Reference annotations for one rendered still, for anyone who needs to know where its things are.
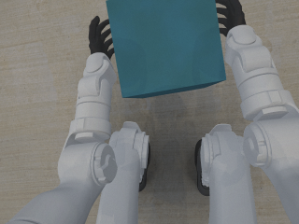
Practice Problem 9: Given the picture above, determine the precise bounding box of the robot right shin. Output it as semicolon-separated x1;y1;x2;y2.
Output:
201;124;245;186

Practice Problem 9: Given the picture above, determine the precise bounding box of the robot shin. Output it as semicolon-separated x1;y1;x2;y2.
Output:
201;124;245;186
108;121;145;183

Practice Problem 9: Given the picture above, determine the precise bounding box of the right robot upper arm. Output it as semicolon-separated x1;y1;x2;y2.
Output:
242;117;299;224

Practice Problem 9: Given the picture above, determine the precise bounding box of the left robot upper arm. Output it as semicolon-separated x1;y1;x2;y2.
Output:
5;141;118;224

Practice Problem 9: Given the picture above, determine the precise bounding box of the robot left forearm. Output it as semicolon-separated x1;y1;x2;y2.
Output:
57;52;117;176

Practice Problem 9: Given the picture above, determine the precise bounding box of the robot left hand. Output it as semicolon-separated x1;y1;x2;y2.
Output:
88;16;115;59

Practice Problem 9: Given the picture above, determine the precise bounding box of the carton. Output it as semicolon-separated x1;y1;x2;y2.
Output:
106;0;226;99

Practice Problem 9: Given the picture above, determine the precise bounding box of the robot left shin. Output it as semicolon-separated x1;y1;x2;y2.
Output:
108;121;145;183

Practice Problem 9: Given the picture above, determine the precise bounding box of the robot right forearm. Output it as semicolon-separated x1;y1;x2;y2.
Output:
224;24;299;121

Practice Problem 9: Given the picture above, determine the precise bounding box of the robot right hand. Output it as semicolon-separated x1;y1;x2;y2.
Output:
215;0;246;37

